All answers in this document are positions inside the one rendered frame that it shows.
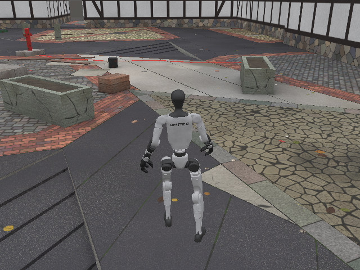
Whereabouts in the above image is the robot right forearm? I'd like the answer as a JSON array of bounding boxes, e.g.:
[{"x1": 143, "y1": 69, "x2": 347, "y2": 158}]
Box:
[{"x1": 204, "y1": 134, "x2": 213, "y2": 149}]

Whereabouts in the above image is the humanoid robot head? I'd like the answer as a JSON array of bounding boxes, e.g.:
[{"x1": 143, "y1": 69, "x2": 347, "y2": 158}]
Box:
[{"x1": 169, "y1": 89, "x2": 188, "y2": 118}]

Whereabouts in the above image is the robot left hand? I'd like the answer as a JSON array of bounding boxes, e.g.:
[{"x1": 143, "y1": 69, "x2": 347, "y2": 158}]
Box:
[{"x1": 140, "y1": 159, "x2": 153, "y2": 173}]

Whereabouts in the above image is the robot right hand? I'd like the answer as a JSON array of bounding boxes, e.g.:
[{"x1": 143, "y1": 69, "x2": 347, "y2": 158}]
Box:
[{"x1": 200, "y1": 146, "x2": 213, "y2": 156}]

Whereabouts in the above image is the robot left forearm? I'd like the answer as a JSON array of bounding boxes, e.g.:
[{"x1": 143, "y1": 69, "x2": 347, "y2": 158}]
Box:
[{"x1": 142, "y1": 138, "x2": 156, "y2": 161}]

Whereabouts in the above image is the robot right shin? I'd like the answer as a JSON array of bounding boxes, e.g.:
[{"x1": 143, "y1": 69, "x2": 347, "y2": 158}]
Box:
[{"x1": 193, "y1": 193, "x2": 204, "y2": 235}]

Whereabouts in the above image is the right robot upper arm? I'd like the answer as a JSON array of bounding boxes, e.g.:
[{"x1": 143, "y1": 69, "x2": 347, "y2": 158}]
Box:
[{"x1": 191, "y1": 113, "x2": 209, "y2": 142}]

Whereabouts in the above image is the left robot upper arm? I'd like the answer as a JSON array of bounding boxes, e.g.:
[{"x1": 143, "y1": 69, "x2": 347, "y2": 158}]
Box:
[{"x1": 151, "y1": 115, "x2": 167, "y2": 147}]

